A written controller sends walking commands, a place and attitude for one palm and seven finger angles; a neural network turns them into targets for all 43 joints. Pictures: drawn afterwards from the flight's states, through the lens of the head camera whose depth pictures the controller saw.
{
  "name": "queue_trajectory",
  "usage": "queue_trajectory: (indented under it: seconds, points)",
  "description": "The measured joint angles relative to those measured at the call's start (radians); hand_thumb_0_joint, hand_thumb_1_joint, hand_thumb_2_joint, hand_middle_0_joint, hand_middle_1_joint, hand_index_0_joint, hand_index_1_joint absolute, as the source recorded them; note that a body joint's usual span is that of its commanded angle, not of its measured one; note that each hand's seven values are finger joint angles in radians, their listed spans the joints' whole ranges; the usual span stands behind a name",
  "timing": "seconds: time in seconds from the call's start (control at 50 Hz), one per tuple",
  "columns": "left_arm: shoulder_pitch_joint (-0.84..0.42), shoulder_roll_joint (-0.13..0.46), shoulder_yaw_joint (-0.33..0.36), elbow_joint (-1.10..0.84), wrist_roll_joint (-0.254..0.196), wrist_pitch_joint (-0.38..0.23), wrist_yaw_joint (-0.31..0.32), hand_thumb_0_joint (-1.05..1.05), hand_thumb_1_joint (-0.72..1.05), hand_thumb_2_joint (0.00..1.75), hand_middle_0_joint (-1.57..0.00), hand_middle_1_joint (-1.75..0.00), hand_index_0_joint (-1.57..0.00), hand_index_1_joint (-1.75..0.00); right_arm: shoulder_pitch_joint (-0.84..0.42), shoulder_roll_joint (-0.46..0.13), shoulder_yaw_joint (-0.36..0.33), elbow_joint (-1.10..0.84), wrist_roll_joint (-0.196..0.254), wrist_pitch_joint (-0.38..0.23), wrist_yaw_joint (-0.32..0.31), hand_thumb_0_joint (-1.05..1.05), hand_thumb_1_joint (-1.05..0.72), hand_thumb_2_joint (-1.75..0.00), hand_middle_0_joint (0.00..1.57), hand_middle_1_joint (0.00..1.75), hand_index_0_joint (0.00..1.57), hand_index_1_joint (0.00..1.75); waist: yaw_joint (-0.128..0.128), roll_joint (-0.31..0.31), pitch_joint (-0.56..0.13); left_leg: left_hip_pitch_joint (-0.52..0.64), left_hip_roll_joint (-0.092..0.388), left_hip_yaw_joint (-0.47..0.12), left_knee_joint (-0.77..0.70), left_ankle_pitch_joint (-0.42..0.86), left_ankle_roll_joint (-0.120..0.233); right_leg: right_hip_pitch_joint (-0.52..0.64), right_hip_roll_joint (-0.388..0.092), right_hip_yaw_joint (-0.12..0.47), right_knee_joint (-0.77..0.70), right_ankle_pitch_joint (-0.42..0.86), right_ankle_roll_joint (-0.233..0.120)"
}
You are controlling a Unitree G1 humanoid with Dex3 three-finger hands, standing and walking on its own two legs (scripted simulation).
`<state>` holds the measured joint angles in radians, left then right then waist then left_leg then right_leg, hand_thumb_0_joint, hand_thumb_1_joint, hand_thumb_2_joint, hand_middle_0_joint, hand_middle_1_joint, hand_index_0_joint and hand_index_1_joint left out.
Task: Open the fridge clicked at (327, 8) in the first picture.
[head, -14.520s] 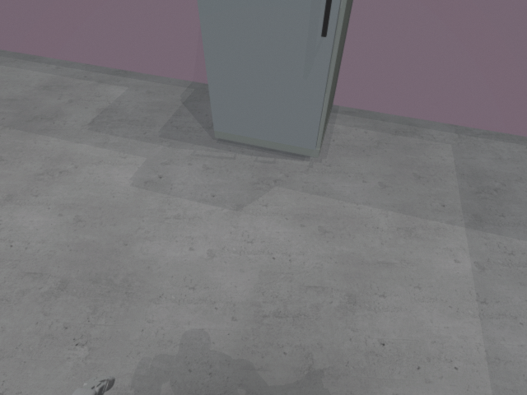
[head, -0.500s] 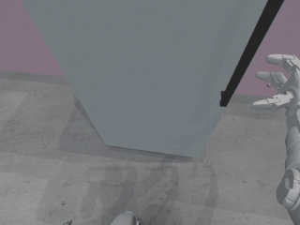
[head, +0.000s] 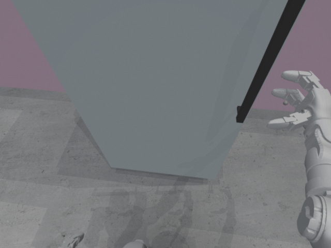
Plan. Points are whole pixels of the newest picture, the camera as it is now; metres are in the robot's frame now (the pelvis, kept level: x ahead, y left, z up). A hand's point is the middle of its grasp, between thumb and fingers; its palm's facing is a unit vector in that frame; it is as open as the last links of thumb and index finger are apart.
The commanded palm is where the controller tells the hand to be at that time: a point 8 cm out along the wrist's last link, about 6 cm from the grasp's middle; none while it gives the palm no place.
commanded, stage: move the hooked fingers beside the handle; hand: right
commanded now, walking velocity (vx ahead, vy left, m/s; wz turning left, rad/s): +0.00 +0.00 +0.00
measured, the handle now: (267, 53) +0.52 -0.15 +0.20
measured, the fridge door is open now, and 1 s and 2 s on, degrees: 0 0 0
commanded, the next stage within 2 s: feel for the door with the fingertips in 0.10 s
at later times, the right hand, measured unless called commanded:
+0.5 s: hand (269, 99) +0.46 -0.18 +0.11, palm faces -0.03 +1.00 +0.02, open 14.0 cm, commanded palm +0.43 -0.23 +0.12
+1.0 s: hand (268, 95) +0.47 -0.18 +0.12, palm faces -0.02 +1.00 +0.02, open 14.0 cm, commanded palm +0.45 -0.23 +0.12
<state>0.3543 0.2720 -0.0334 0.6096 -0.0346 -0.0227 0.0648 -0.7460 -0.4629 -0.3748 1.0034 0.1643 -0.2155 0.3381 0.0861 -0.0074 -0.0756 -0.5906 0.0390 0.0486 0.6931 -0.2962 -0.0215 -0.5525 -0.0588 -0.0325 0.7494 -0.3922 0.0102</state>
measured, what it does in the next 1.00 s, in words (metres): stands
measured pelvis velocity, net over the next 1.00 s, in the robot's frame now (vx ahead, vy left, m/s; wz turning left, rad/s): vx -0.01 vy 0.01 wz -0.01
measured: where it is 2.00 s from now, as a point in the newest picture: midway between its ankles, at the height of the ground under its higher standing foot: outside the picture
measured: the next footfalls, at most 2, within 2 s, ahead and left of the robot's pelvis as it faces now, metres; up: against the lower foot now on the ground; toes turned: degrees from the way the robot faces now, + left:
none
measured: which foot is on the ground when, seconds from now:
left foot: down 0.00-1.00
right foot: down 0.00-1.00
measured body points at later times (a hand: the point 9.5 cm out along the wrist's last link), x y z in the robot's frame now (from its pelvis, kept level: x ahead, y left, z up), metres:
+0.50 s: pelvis +0.00 +0.00 +0.00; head +0.06 +0.00 +0.44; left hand +0.05 +0.27 -0.11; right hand +0.45 -0.24 +0.12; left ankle +0.02 +0.14 -0.71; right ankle -0.02 -0.12 -0.71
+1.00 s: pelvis -0.01 +0.01 +0.00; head +0.06 +0.00 +0.44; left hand +0.04 +0.28 -0.11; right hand +0.46 -0.23 +0.12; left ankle +0.02 +0.14 -0.71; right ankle -0.02 -0.12 -0.71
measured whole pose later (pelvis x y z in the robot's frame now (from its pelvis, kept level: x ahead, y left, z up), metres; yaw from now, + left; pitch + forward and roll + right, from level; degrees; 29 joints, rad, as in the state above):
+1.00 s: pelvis -0.01 +0.01 +0.00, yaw +0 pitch +12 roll +1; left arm 0.37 0.28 -0.02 0.65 -0.03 -0.02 0.06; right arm -0.85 -0.43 -0.33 1.08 0.15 -0.24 0.27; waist 0.10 -0.01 -0.07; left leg -0.62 0.04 0.05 0.71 -0.29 -0.01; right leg -0.58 -0.06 -0.02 0.76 -0.38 0.02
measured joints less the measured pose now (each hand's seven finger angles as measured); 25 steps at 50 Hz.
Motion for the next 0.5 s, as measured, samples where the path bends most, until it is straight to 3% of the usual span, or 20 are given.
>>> queue_trajectory:
  seconds: [0.12, 0.3, 0.5]
  points:
    - [-0.016, 0.001, -0.003, -0.007, 0.000, -0.001, 0.003, 0.01, 0.91, 0.90, -0.20, -0.30, -0.20, -0.30, -0.015, -0.026, -0.017, 0.015, -0.009, -0.022, 0.004, -0.02, 0.50, -0.30, 0.30, 1.20, 0.30, 1.20, 0.004, 0.007, 0.008, -0.008, -0.003, 0.003, 0.007, -0.002, 0.004, -0.008, -0.004, 0.004, 0.006, 0.000, 0.004]
    - [0.008, 0.009, 0.001, 0.010, -0.005, 0.006, 0.005, 0.01, 0.91, 0.90, -0.20, -0.30, -0.20, -0.30, -0.022, -0.017, 0.025, 0.013, 0.026, 0.003, 0.034, -0.02, 0.51, -0.30, 0.30, 1.20, 0.30, 1.20, -0.005, -0.004, 0.002, -0.004, -0.001, 0.010, 0.002, -0.002, 0.004, -0.009, -0.001, 0.011, 0.004, 0.001, 0.004]
    - [0.020, -0.006, 0.008, 0.015, 0.005, 0.000, -0.011, 0.01, 0.91, 0.90, -0.20, -0.30, -0.20, -0.30, -0.009, 0.066, 0.051, -0.044, 0.000, -0.014, -0.056, -0.02, 0.51, -0.30, 0.30, 1.20, 0.30, 1.20, 0.006, -0.005, 0.002, -0.013, 0.000, 0.001, 0.010, -0.002, 0.003, -0.011, 0.001, 0.003, 0.005, 0.001, 0.004]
